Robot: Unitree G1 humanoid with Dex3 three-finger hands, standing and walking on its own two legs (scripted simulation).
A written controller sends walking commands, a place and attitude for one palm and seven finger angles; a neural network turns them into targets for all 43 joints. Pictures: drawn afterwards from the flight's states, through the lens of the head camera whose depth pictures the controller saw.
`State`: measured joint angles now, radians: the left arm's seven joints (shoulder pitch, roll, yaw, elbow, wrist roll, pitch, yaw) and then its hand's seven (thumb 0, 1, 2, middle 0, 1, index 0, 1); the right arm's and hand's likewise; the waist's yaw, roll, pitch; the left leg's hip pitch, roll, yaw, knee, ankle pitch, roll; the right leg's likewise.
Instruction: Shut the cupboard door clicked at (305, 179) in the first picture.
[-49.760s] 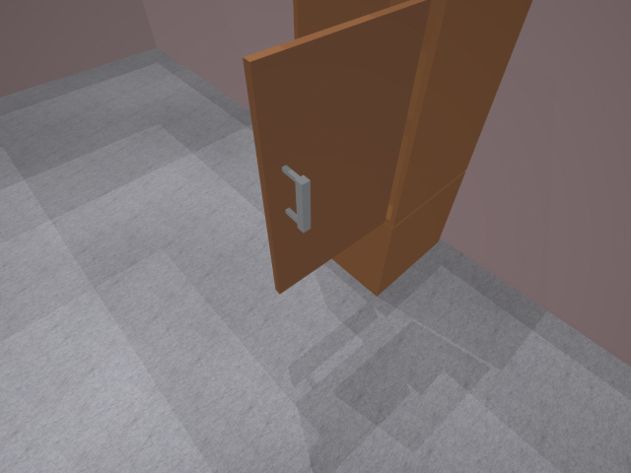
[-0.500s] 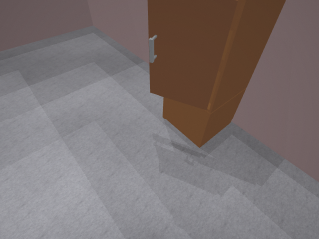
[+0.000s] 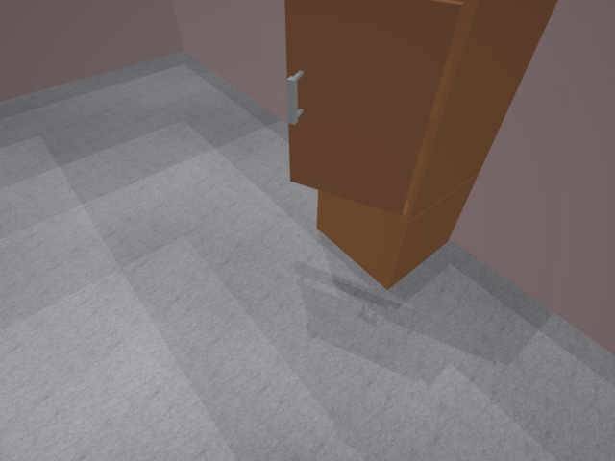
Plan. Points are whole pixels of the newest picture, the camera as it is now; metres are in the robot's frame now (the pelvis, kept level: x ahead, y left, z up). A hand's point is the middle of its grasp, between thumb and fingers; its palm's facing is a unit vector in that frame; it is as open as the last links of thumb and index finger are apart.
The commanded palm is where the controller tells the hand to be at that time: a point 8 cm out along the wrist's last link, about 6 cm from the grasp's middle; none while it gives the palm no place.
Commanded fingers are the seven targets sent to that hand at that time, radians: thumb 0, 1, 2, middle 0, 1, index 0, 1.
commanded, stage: walk to a spot facing it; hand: left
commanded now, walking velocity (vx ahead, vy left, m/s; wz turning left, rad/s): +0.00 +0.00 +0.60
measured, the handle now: (296, 97) +0.98 +0.08 -0.03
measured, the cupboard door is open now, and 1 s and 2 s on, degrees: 26 26 26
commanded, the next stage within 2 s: turn to face it in 1.20 s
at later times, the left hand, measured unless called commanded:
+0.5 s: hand out of the picture +0.02 +0.23 -0.19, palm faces +0.25 -0.93 -0.26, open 7.4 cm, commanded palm none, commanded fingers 0.00 0.90 0.90 -0.20 -0.30 -0.20 -0.30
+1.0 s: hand out of the picture -0.08 +0.16 -0.17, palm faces +0.64 -0.72 -0.25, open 7.4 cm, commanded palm none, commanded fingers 0.00 0.90 0.90 -0.20 -0.30 -0.20 -0.30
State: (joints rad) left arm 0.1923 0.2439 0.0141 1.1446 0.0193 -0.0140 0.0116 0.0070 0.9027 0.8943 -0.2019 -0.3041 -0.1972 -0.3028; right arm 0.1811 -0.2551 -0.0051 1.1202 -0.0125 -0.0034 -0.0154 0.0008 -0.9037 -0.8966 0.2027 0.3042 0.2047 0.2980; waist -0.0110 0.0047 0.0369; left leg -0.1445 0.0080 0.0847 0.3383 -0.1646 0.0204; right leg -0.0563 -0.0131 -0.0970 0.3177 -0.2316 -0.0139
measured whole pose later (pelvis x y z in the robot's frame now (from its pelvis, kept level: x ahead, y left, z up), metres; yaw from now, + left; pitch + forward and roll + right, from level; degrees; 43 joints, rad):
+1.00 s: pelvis +0.07 +0.03 -0.01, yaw +40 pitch +1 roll +1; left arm 0.39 0.19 0.05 0.99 0.04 -0.06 0.01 0.01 0.90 0.89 -0.20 -0.30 -0.20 -0.30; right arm 0.10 -0.28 -0.07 0.90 -0.03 0.06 0.06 0.01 -0.91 -0.90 0.20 0.30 0.20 0.30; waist 0.02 0.00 0.11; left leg -0.55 0.06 0.09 0.82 -0.29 0.01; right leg 0.01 -0.14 -0.29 0.39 -0.38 0.05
